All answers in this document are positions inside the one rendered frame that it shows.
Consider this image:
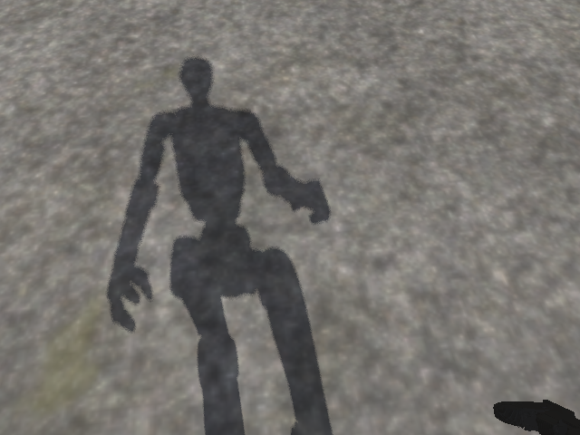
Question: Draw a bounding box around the robot right hand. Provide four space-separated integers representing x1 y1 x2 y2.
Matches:
493 400 580 435

